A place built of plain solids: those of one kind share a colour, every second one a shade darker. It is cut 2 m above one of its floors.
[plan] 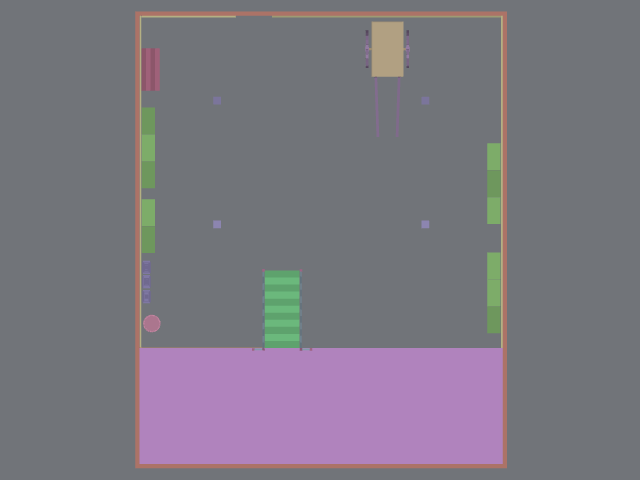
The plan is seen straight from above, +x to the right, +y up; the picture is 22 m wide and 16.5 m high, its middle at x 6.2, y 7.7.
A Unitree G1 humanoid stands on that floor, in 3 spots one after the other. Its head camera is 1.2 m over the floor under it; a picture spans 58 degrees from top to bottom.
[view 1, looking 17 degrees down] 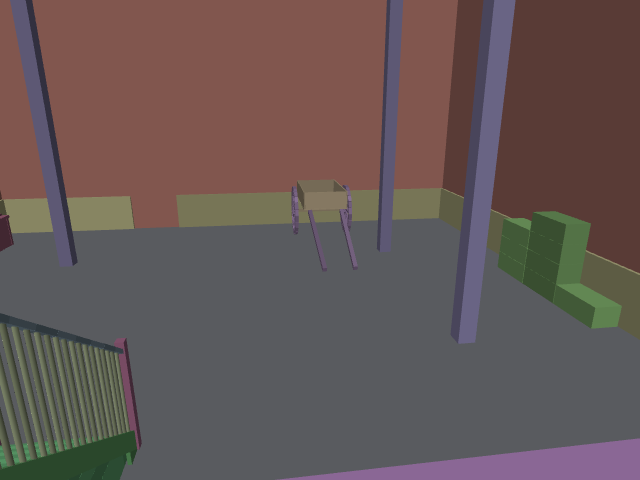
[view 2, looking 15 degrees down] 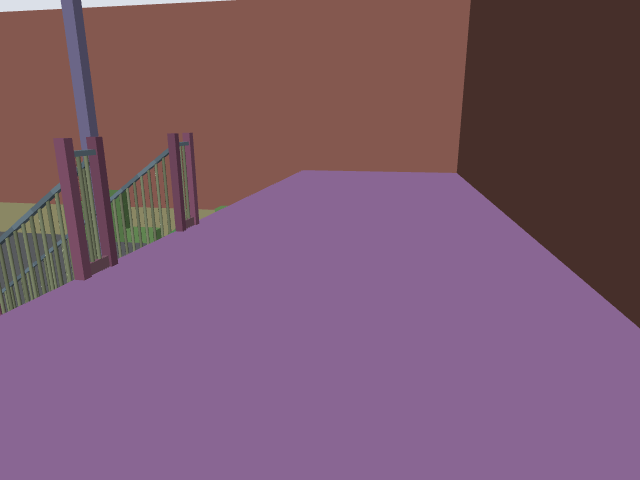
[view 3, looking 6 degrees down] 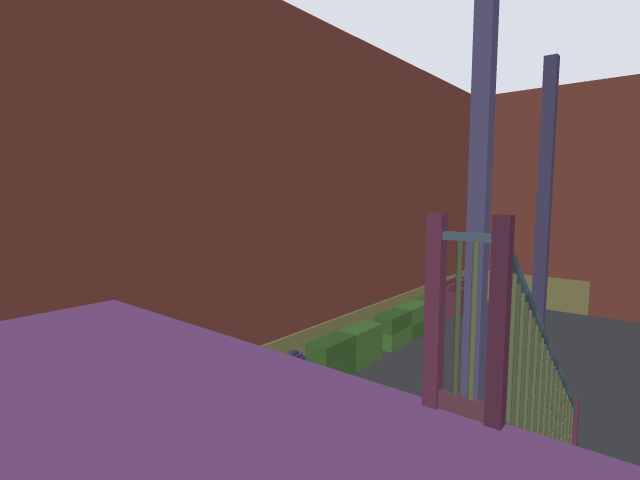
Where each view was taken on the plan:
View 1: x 6.90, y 2.82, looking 82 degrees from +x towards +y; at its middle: ground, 11.33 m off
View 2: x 1.00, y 1.50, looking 10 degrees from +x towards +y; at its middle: loft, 4.64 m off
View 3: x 4.90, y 1.69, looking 129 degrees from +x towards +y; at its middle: wall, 7.83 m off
